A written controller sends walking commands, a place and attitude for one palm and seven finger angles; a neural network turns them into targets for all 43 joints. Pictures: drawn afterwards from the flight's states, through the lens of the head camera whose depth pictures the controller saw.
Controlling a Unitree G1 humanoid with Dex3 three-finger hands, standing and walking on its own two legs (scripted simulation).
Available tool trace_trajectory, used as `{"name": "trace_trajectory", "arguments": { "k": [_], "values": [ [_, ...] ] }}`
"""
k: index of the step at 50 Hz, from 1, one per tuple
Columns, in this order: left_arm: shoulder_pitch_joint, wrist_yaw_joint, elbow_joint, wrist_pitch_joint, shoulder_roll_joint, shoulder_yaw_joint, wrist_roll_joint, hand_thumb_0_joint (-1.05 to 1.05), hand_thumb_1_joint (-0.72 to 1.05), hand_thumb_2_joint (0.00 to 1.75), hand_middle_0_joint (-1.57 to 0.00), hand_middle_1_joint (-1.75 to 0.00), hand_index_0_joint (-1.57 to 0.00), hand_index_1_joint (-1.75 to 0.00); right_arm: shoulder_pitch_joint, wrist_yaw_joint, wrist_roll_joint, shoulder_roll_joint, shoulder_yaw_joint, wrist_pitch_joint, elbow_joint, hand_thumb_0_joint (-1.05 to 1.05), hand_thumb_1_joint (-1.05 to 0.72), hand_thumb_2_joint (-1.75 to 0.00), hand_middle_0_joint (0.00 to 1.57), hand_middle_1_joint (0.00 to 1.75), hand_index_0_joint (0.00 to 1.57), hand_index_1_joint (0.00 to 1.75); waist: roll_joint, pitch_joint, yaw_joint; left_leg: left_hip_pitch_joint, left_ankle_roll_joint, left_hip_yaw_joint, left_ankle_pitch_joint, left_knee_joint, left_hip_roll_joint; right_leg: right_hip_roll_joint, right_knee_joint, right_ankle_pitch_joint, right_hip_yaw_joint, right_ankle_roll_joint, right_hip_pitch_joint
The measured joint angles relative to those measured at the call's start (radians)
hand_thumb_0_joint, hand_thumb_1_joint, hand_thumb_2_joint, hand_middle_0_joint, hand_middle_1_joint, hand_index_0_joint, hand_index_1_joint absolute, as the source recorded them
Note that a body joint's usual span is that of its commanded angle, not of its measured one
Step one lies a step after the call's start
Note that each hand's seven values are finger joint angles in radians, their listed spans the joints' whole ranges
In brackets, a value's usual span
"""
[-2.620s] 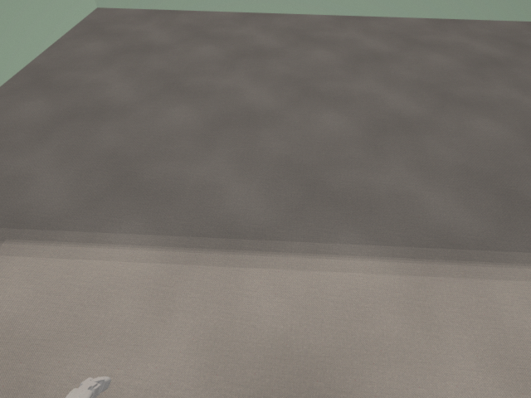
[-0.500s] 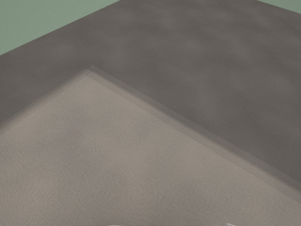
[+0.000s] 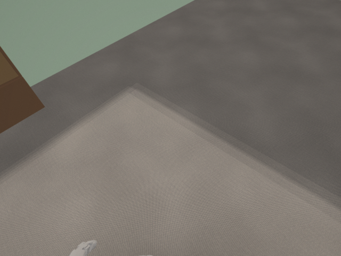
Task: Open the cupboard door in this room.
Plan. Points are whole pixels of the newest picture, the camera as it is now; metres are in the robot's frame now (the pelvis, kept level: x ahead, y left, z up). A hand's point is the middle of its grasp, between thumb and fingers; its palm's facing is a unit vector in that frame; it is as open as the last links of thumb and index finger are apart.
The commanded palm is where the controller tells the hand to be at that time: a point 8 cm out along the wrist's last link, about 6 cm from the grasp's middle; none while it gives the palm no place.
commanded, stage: turn or walk to find it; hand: left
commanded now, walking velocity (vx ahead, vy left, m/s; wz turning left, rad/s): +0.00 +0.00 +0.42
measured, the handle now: out of the picture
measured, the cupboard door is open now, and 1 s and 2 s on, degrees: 0 0 0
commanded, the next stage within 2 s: stand and wait in 1.00 s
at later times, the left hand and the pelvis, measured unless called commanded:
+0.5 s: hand out of the picture -0.09 +0.22 -0.18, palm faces +0.31 -0.92 -0.24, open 7.3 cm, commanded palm none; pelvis -0.04 +0.02 -0.01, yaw +14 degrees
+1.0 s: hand out of the picture -0.06 +0.20 -0.14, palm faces +0.41 -0.86 -0.29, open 7.3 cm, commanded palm none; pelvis -0.07 -0.02 +0.00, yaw +25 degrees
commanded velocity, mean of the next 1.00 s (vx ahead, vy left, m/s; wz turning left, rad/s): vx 0.00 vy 0.00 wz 0.41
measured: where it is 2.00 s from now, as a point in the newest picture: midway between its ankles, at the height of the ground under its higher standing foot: outside the picture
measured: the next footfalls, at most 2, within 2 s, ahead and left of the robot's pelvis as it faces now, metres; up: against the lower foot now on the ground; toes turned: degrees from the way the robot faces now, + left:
left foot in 0.46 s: -0.03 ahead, +0.13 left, +0.00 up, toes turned +19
right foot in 0.96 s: +0.00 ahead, -0.10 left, +0.00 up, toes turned +22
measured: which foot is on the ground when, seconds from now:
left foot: up 0.00-0.44, down 0.46-0.98, up 1.00-1.00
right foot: down 0.00-0.46, up 0.48-0.94, down 0.96-1.00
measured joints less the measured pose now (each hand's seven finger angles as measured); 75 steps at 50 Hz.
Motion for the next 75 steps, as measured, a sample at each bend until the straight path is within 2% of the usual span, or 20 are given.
{"name": "trace_trajectory", "arguments": {
  "k": [2,4,9,14,19,23,24,26,29,33,42,45,48,52,55,59,66,69,71,75],
  "values": [
    [0.016,0.001,-0.002,-0.001,-0.012,-0.007,0.001,0.01,0.91,0.89,-0.2,-0.3,-0.2,-0.3,0.013,0.003,-0.004,-0.008,-0.009,0.013,0.008,0.01,-0.9,-0.9,0.2,0.3,0.2,0.3,-0.003,-0.005,-0.001,-0.065,-0.006,0.021,-0.071,0.2,-0.005,-0.017,-0.012,0.001,-0.024,-0.027,0.015],
    [0.034,0.002,0.002,0.0,-0.02,-0.011,0.0,0.01,0.91,0.89,-0.2,-0.3,-0.21,-0.3,0.019,0.009,-0.006,-0.016,-0.016,0.021,0.018,0.01,-0.9,-0.9,0.2,0.3,0.2,0.3,-0.007,-0.01,0.002,-0.11,-0.016,0.042,-0.046,0.362,0.011,-0.027,-0.045,0.014,-0.042,-0.035,0.038],
    [0.069,0.004,0.025,-0.005,-0.032,-0.016,0.0,0.01,0.91,0.89,-0.2,-0.3,-0.21,-0.3,0.026,0.015,-0.008,-0.026,-0.021,0.024,0.032,0.01,-0.91,-0.9,0.2,0.3,0.19,0.3,-0.013,-0.014,0.004,-0.126,-0.048,0.056,0.025,0.486,0.07,-0.04,-0.091,0.037,-0.094,-0.041,0.068],
    [0.1,0.006,0.045,-0.011,-0.028,-0.011,0.006,0.01,0.92,0.89,-0.2,-0.3,-0.21,-0.3,0.001,0.013,-0.006,-0.02,-0.014,0.032,0.045,0.01,-0.91,-0.9,0.2,0.3,0.19,0.3,-0.03,-0.006,0.026,-0.068,-0.062,0.074,-0.024,0.382,0.101,-0.057,-0.086,0.037,-0.14,-0.041,0.065],
    [0.125,0.004,0.069,-0.006,-0.002,0.0,0.015,0.01,0.91,0.89,-0.2,-0.3,-0.21,-0.3,-0.057,0.011,0.003,-0.004,0.002,0.023,0.031,0.01,-0.91,-0.9,0.2,0.3,0.19,0.3,-0.06,0.01,0.058,0.019,-0.05,0.126,-0.091,0.173,0.103,-0.086,-0.047,0.029,-0.175,-0.026,0.04],
    [0.144,0.002,0.091,0.007,0.028,0.013,0.011,0.01,0.91,0.89,-0.2,-0.3,-0.21,-0.3,-0.097,0.011,0.008,0.005,0.014,-0.003,-0.003,0.01,-0.91,-0.9,0.2,0.3,0.19,0.3,-0.078,0.008,0.067,0.118,-0.027,0.167,0.016,-0.065,0.093,-0.115,0.032,0.0,-0.209,0.002,0.0],
    [0.146,0.0,0.097,0.014,0.04,0.018,0.006,0.01,0.91,0.89,-0.2,-0.3,-0.21,-0.3,-0.106,0.011,0.006,0.012,0.015,-0.013,-0.008,0.01,-0.91,-0.9,0.2,0.3,0.19,0.3,-0.093,0.008,0.068,0.12,0.019,0.171,0.046,-0.086,0.079,-0.13,0.073,-0.016,-0.204,0.012,-0.021],
    [0.144,0.001,0.106,0.038,0.06,0.025,0.004,0.01,0.91,0.89,-0.2,-0.3,-0.21,-0.3,-0.12,0.011,0.002,0.028,0.023,-0.023,-0.019,0.0,-0.91,-0.9,0.2,0.3,0.19,0.3,-0.119,0.011,0.08,0.112,0.053,0.176,0.043,-0.068,0.063,-0.124,0.216,-0.149,-0.125,0.037,-0.08],
    [0.133,-0.002,0.119,0.06,0.071,0.032,0.008,0.01,0.91,0.89,-0.2,-0.3,-0.2,-0.3,-0.121,0.001,-0.001,0.042,0.034,-0.03,-0.029,0.0,-0.91,-0.9,0.2,0.3,0.2,0.3,-0.118,-0.001,0.077,0.124,0.058,0.161,0.063,-0.112,0.057,-0.092,0.408,-0.162,-0.042,0.054,-0.155],
    [0.111,-0.011,0.109,0.049,0.069,0.032,0.007,0.01,0.91,0.89,-0.2,-0.3,-0.2,-0.3,-0.111,-0.006,0.002,0.046,0.042,-0.032,-0.029,0.0,-0.9,-0.9,0.2,0.3,0.2,0.3,-0.098,-0.011,0.071,0.139,0.065,0.131,0.124,-0.193,0.043,-0.078,0.494,-0.086,0.012,0.073,-0.195],
    [0.047,-0.006,0.072,0.043,0.044,0.026,0.0,0.01,0.91,0.89,-0.2,-0.3,-0.2,-0.3,-0.058,-0.004,-0.003,0.045,0.032,-0.027,-0.021,0.0,-0.9,-0.9,0.2,0.3,0.2,0.3,-0.061,-0.015,0.029,0.112,0.061,0.073,0.185,-0.238,0.011,-0.048,0.328,-0.12,0.042,0.086,-0.132],
    [0.024,-0.003,0.054,0.036,0.027,0.019,-0.005,0.01,0.91,0.89,-0.2,-0.3,-0.2,-0.3,-0.037,-0.003,-0.007,0.035,0.024,-0.019,-0.013,0.0,-0.9,-0.9,0.2,0.3,0.2,0.3,-0.041,-0.011,0.012,0.086,0.048,0.051,0.192,-0.223,0.005,-0.026,0.21,-0.129,0.04,0.075,-0.083],
    [0.015,-0.002,0.033,0.018,0.013,0.011,-0.009,0.01,0.91,0.89,-0.2,-0.3,-0.2,-0.3,-0.014,0.0,-0.005,0.023,0.014,-0.01,-0.005,0.0,-0.9,-0.9,0.2,0.3,0.2,0.3,-0.027,-0.015,0.005,0.048,0.027,0.03,0.189,-0.185,-0.007,-0.008,0.01,-0.039,0.031,0.062,0.001],
    [0.024,0.002,0.021,0.002,-0.022,-0.006,0.001,0.01,0.91,0.89,-0.2,-0.3,-0.2,-0.3,0.009,0.005,-0.004,-0.002,-0.006,0.015,0.015,0.01,-0.9,-0.9,0.2,0.3,0.2,0.3,0.012,-0.015,0.003,-0.057,0.001,0.022,-0.029,0.104,-0.007,-0.004,-0.021,0.001,-0.022,-0.024,0.025],
    [0.049,0.005,0.028,-0.001,-0.033,-0.01,0.0,0.01,0.91,0.89,-0.2,-0.3,-0.21,-0.3,0.014,0.012,-0.008,-0.011,-0.014,0.025,0.03,0.01,-0.9,-0.9,0.2,0.3,0.2,0.3,0.002,-0.022,0.011,-0.115,-0.011,0.044,-0.018,0.342,0.012,-0.018,-0.067,0.023,-0.037,-0.037,0.054],
    [0.075,0.005,0.056,-0.007,-0.043,-0.017,-0.001,0.01,0.91,0.89,-0.2,-0.3,-0.21,-0.3,0.017,0.009,-0.008,-0.018,-0.016,0.019,0.042,0.01,-0.91,-0.9,0.2,0.3,0.19,0.3,-0.001,-0.025,0.01,-0.11,-0.033,0.038,0.04,0.429,0.058,-0.02,-0.11,0.048,-0.064,-0.042,0.075],
    [0.121,0.005,0.103,-0.019,-0.037,-0.017,0.008,0.01,0.92,0.89,-0.2,-0.3,-0.21,-0.3,-0.007,-0.004,-0.002,-0.001,0.003,0.016,0.078,0.0,-0.91,-0.9,0.2,0.3,0.19,0.3,-0.022,-0.025,0.047,0.036,-0.045,0.075,-0.039,0.176,0.11,-0.019,-0.114,0.057,-0.089,-0.044,0.059],
    [0.138,0.003,0.135,-0.018,-0.03,-0.018,0.008,0.01,0.92,0.89,-0.2,-0.3,-0.21,-0.3,-0.031,-0.01,0.004,0.014,0.019,0.0,0.085,0.0,-0.91,-0.9,0.2,0.3,0.19,0.3,-0.034,-0.023,0.065,0.119,-0.035,0.104,-0.029,-0.006,0.109,-0.017,-0.098,0.057,-0.095,-0.035,0.041],
    [0.15,0.003,0.16,-0.014,-0.028,-0.019,0.002,0.01,0.92,0.89,-0.2,-0.3,-0.21,-0.3,-0.045,-0.014,0.008,0.023,0.03,-0.019,0.086,0.0,-0.91,-0.9,0.2,0.3,0.19,0.3,-0.031,-0.024,0.07,0.188,-0.02,0.114,0.062,-0.157,0.111,-0.009,-0.073,0.05,-0.103,-0.024,0.025],
    [0.165,0.007,0.212,0.004,-0.009,-0.019,-0.006,0.01,0.92,0.89,-0.2,-0.3,-0.2,-0.3,-0.07,-0.024,0.006,0.073,0.054,-0.043,0.106,0.0,-0.91,-0.9,0.2,0.3,0.19,0.3,-0.085,-0.026,0.09,0.224,0.008,0.139,0.047,-0.195,0.092,-0.025,-0.085,0.068,-0.081,-0.002,0.042]
  ]
}}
